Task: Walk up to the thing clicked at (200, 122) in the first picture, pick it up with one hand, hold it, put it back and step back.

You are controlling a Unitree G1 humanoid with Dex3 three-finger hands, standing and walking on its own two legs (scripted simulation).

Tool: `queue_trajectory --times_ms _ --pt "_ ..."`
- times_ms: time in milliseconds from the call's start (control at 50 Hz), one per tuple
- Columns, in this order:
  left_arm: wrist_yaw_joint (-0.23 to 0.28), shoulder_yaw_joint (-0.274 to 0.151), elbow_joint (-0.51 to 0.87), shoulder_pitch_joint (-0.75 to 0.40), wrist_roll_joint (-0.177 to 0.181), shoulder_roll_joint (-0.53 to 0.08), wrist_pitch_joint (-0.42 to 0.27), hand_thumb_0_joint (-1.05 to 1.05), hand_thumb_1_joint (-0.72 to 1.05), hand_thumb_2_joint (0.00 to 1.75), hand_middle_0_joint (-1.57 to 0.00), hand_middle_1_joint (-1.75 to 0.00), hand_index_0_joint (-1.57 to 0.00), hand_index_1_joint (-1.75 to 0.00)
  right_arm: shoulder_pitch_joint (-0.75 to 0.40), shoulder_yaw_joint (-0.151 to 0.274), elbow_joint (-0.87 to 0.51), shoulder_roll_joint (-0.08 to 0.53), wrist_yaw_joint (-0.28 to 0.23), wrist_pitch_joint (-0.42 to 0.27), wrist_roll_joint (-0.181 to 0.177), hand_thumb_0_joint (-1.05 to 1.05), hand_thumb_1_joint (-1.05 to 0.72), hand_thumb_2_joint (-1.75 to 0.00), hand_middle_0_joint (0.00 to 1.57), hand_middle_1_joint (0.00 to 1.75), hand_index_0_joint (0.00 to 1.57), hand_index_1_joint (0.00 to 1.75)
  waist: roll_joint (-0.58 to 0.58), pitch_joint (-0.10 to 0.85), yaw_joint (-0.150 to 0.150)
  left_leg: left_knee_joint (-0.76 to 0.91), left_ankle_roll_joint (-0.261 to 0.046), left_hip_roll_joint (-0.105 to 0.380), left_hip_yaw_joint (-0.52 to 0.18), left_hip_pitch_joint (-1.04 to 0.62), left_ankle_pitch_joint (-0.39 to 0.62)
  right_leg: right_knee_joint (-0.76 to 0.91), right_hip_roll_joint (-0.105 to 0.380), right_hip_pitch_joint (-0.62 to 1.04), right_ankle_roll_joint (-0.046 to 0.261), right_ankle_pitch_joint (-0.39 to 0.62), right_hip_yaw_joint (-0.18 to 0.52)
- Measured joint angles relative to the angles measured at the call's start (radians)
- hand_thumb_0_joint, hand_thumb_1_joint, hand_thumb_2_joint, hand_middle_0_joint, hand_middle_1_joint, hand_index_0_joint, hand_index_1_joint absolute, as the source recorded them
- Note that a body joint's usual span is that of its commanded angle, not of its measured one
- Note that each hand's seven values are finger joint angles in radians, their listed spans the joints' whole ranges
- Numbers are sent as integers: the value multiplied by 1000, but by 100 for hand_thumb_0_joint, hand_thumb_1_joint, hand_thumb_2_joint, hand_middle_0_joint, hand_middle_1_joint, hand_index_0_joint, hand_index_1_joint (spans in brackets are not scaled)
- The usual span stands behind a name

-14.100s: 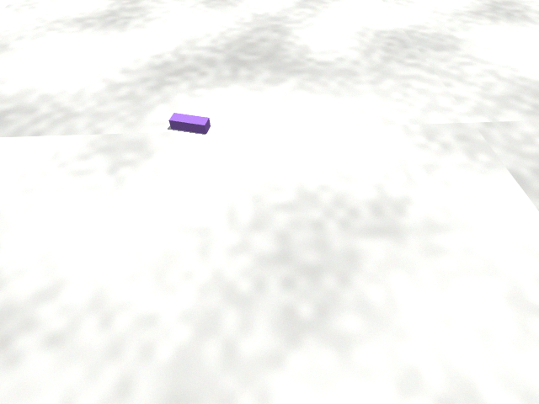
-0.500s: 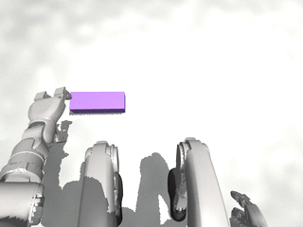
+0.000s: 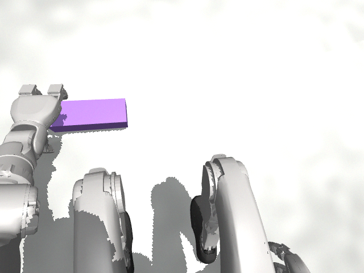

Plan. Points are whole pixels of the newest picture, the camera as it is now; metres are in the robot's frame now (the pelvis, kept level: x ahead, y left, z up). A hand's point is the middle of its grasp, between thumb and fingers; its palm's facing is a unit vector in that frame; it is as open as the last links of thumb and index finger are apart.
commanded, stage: rise first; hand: left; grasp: from above
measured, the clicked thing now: (89, 115) +0.52 +0.22 -0.33
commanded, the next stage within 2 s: none
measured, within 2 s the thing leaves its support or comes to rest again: neither
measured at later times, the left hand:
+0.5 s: hand (57, 120) +0.46 +0.27 -0.20, palm faces -0.48 -0.03 -0.88, open 14.0 cm
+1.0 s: hand (61, 120) +0.47 +0.26 -0.22, palm faces -0.47 -0.03 -0.88, open 14.0 cm
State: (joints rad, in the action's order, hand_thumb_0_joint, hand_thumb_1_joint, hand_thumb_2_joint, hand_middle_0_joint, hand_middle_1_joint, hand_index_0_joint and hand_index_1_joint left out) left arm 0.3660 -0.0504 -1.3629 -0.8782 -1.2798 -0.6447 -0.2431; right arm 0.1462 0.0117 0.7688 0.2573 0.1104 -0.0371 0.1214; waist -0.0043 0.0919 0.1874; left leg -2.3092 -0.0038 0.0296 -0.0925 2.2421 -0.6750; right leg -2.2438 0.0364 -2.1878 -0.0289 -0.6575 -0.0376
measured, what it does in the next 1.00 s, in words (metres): stands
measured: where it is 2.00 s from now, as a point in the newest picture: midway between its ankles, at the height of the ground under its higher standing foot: (164, 248)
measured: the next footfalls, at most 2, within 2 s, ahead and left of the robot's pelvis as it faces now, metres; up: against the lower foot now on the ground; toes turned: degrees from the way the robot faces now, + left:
none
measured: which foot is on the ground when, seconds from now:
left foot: down 0.00-1.00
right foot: down 0.00-1.00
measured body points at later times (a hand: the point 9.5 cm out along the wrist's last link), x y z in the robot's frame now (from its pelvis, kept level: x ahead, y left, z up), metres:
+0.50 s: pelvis +0.01 +0.00 -0.02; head +0.26 +0.05 +0.35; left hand +0.48 +0.26 -0.15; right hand +0.05 -0.28 -0.14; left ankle +0.08 +0.12 -0.32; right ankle +0.10 -0.13 -0.32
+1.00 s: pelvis +0.01 +0.00 -0.04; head +0.26 +0.06 +0.33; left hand +0.49 +0.26 -0.17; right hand +0.05 -0.28 -0.14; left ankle +0.08 +0.12 -0.32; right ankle +0.10 -0.13 -0.32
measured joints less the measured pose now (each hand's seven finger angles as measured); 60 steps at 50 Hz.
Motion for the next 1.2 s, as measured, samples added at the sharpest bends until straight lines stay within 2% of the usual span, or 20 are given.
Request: queue_trajectory --times_ms 240,620,1200 --pt "47 -21 -85 -67 -8 -18 22 0 -51 100 -7 -103 -8 -101 -20 -24 -5 -2 12 -12 27 0 -90 -90 20 30 20 29 8 -28 19 -51 6 3 -11 43 -12 -48 -7 -47 2 -5 -5" --pt "38 -25 -77 -76 5 -48 27 0 -50 98 -7 -104 -9 -102 2 -49 -16 16 24 -6 32 0 -90 -90 20 30 20 29 12 -54 41 -94 8 4 -30 73 -32 -78 -13 -71 -1 -17 -18" --pt "63 -28 -150 -117 -11 -95 31 0 -53 101 -8 -103 -8 -102 1 -95 -32 21 32 -26 50 0 -91 -90 20 30 20 29 20 -74 77 -140 5 -3 -47 111 -23 -110 -15 -96 -7 -7 -28"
